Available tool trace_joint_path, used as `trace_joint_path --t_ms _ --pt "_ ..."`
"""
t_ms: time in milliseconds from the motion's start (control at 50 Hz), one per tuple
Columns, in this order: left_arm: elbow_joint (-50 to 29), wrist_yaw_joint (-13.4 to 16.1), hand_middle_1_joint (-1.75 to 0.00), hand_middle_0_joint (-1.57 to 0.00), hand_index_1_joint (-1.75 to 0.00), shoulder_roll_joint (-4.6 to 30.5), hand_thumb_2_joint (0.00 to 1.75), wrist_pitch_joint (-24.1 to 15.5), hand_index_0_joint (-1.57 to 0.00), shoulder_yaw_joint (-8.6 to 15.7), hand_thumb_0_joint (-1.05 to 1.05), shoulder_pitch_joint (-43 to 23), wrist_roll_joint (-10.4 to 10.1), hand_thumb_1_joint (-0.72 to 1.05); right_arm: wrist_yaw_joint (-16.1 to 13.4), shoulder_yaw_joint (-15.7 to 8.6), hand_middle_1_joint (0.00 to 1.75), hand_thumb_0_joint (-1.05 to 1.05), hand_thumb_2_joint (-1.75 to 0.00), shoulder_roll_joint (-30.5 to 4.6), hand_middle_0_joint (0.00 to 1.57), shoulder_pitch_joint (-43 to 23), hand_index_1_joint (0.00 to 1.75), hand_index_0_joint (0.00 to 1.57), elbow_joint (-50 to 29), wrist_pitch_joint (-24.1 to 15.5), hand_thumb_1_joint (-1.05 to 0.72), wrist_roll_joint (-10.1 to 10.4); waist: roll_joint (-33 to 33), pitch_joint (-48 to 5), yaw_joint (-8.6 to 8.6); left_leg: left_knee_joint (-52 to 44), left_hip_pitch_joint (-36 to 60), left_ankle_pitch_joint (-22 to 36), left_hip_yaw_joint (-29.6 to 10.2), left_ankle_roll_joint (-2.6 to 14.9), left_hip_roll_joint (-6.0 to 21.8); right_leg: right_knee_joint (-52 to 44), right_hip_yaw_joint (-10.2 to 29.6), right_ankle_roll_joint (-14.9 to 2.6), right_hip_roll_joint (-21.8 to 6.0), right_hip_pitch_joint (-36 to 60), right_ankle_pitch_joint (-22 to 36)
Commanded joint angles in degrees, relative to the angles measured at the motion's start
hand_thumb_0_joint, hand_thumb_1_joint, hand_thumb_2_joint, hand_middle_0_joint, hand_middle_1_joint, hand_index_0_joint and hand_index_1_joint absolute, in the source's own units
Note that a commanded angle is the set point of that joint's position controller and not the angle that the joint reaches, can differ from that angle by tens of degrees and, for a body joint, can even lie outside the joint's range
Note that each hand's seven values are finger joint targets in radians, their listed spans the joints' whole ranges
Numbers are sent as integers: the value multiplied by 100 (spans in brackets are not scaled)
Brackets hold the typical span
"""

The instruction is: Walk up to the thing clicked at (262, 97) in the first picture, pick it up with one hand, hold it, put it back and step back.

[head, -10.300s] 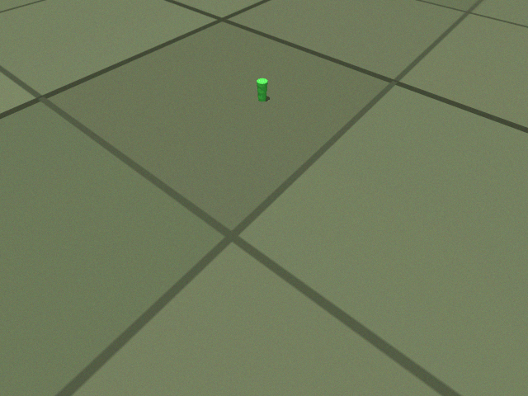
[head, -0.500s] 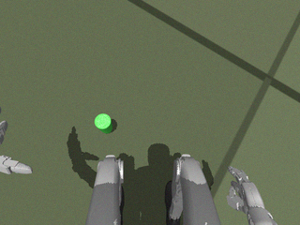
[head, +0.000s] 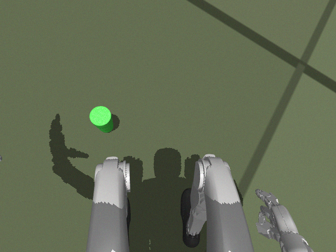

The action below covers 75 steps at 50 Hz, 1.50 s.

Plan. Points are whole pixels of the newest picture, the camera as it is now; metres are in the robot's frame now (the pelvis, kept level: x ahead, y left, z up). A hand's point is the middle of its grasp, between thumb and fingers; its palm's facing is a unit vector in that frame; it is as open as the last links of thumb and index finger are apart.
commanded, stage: go down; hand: left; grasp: from the side
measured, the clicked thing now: (103, 121) +0.48 +0.21 -0.37
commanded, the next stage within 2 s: approach in 0.98 s
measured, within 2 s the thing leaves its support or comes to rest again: neither
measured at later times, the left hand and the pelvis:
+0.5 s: hand out of the picture +0.38 +0.40 -0.05, palm faces +0.17 -0.98 -0.14, open 17.2 cm; pelvis -0.01 +0.00 -0.05, yaw -1 degrees
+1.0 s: hand out of the picture +0.39 +0.40 -0.06, palm faces +0.17 -0.98 -0.11, open 17.3 cm; pelvis -0.01 +0.01 -0.06, yaw -1 degrees
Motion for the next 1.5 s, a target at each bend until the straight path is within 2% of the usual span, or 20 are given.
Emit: trace_joint_path --t_ms 0,120,180,260,320,340,400,580,660,700,900,1060,1100,1160,1320,1400,1420,1440,1460,1480 --pt "-1041 -94 -9 -4 -9 2289 8 -384 -4 494 0 -985 -205 -48 -105 -429 30 0 -91 -1276 20 646 30 20 -362 -212 -92 38 1231 -3436 237 -1474 2463 1095 180 206 -117 -962 -42 -255 218 1622 833" --pt "-812 -194 -9 -4 -9 2317 9 -355 -4 508 0 -1209 -202 -48 -84 -407 30 0 -91 -1309 20 637 30 20 -355 -223 -92 8 1191 -3257 137 -1317 2145 675 152 225 -109 -777 -95 -235 221 1334 560" --pt "-840 -199 -9 -4 -8 2614 8 -341 -4 642 0 -1265 -186 -48 -74 -371 30 0 -91 -1337 20 597 30 20 -403 -211 -92 7 1263 -3235 209 -1302 2000 509 150 230 -112 -684 -123 -230 222 1301 430" --pt "-889 -258 -8 -4 -8 2565 9 -321 -3 548 0 -1554 -232 -48 -62 -348 30 0 -91 -1354 20 634 30 20 -367 -211 -92 9 1229 -3262 95 -1167 1956 496 109 231 -113 -563 -148 -229 215 1127 427" --pt "-881 -256 -8 -4 -8 2741 8 -312 -4 654 0 -1550 -203 -49 -54 -342 30 0 -91 -1391 20 587 30 20 -433 -211 -92 6 1296 -3277 162 -1116 1926 491 127 233 -133 -509 -139 -238 208 1025 412" --pt "-834 -289 -8 -4 -8 2619 9 -306 -4 526 0 -1640 -210 -50 -59 -327 30 0 -91 -1378 20 600 30 20 -392 -209 -92 8 1326 -3131 95 -1120 1887 323 109 239 -122 -506 -159 -236 213 906 303" --pt "-869 -290 -9 -4 -9 2769 10 -312 -3 667 0 -1597 -210 -50 -40 -320 30 0 -91 -1406 20 680 30 20 -358 -188 -92 8 1422 -3338 165 -1039 2015 687 83 202 -127 -328 -175 -253 196 886 561" --pt "-741 -366 -9 -3 -9 2862 11 -317 -2 694 0 -1754 -254 -48 -17 -281 30 0 -91 -1412 20 694 30 20 -361 -172 -91 -2 1243 -3152 71 -866 1624 376 146 255 -144 -329 -177 -226 217 867 289" --pt "-870 -413 -9 -3 -10 2997 11 -338 -3 786 0 -1836 -284 -50 -14 -271 30 0 -91 -1452 20 685 30 20 -384 -168 -92 -14 1429 -3298 139 -768 1716 676 183 236 -149 -212 -161 -248 209 842 502" --pt "-809 -447 -9 -3 -10 2894 11 -312 -2 726 0 -1799 -285 -49 -16 -269 30 0 -91 -1442 20 751 30 20 -343 -161 -92 -12 1390 -3334 61 -721 1738 759 181 229 -152 -208 -175 -241 208 860 573" --pt "-802 -532 -9 -3 -10 3076 12 -372 -2 871 0 -1850 -345 -49 2 -236 30 0 -91 -1501 20 723 30 20 -347 -139 -91 -20 1404 -3252 89 -623 1662 781 128 228 -146 -59 -209 -240 204 725 578" --pt "-761 -594 -13 -6 -16 3188 17 -431 -2 919 0 -2031 -376 -50 9 -188 30 0 -91 -1531 20 668 30 20 -371 -125 -93 -51 1333 -3179 -19 -477 1488 656 128 254 -157 -45 -221 -216 211 706 483" --pt "-552 -618 -9 -7 -11 3100 4 -462 -6 899 0 -1963 -392 -57 23 -141 30 0 -91 -1528 20 704 30 20 -338 -140 -92 -77 1317 -3091 -74 -397 1411 714 142 252 -160 -1 -233 -217 225 706 535" --pt "-99 -679 -9 -7 -11 2626 4 -618 -6 708 0 -2011 -504 -58 41 -53 30 0 -90 -1523 20 633 30 20 -347 -161 -91 -113 1057 -2733 -332 -185 1108 750 81 276 -149 102 -316 -200 250 590 601" --pt "728 -730 -9 -8 -10 2471 3 -1426 -6 510 0 -2114 -715 -59 156 271 30 0 -90 -1666 20 291 30 20 -453 -209 -91 -334 915 -2357 -518 317 724 409 17 240 -90 415 -502 -174 354 413 348" --pt "744 -547 -8 -7 -10 2865 4 -1857 -5 584 0 -2343 -611 -58 218 480 30 0 -90 -1792 20 115 30 20 -486 -127 -91 -505 1293 -2374 -511 463 912 465 -74 167 -41 677 -620 -194 380 366 431" --pt "662 -511 -8 -6 -10 2803 6 -1977 -5 458 0 -2466 -571 -56 240 547 30 0 -90 -1819 20 27 30 20 -518 -81 -91 -552 1513 -2461 -567 499 1055 604 -110 141 -30 773 -650 -194 374 391 566" --pt "727 -426 -9 -7 -10 3025 5 -2071 -5 634 0 -2333 -505 -58 257 575 30 0 -91 -1878 20 3 30 20 -507 -27 -91 -601 1639 -2479 -524 522 1145 708 -158 115 -21 880 -688 -203 374 372 628" --pt "906 -389 -9 -7 -10 2675 6 -2154 -5 371 0 -2308 -490 -58 283 673 30 0 -91 -1862 20 -1 30 20 -463 19 -91 -652 1692 -2404 -620 565 1269 853 -206 70 -12 954 -735 -200 369 326 733" --pt "879 -331 -9 -6 -11 2643 6 -2270 -5 365 0 -2319 -485 -59 296 702 30 0 -91 -1906 20 -79 30 20 -458 63 -92 -700 1792 -2372 -612 597 1386 868 -259 44 9 1008 -761 -205 368 201 733"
